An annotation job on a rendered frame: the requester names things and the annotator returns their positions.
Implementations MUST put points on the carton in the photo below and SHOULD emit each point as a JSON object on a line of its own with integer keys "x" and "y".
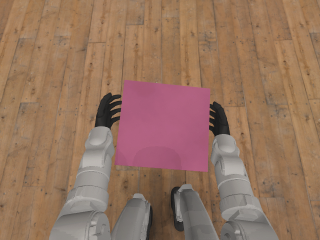
{"x": 163, "y": 126}

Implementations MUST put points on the robot left upper arm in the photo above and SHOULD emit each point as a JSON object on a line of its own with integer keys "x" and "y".
{"x": 88, "y": 225}

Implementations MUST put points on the robot right upper arm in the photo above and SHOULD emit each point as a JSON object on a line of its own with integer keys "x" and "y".
{"x": 236, "y": 229}

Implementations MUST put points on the right robot thigh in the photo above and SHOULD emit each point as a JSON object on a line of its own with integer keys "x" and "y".
{"x": 196, "y": 221}

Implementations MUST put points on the left robot hand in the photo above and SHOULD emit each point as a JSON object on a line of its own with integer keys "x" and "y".
{"x": 104, "y": 112}

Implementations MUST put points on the robot left forearm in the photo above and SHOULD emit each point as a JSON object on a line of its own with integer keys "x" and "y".
{"x": 91, "y": 185}

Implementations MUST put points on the robot right forearm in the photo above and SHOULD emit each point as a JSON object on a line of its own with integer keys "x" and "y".
{"x": 236, "y": 195}

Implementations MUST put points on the right robot hand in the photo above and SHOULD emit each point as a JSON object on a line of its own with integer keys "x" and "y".
{"x": 220, "y": 123}

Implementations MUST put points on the left robot foot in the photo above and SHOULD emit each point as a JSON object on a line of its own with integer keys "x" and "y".
{"x": 149, "y": 223}

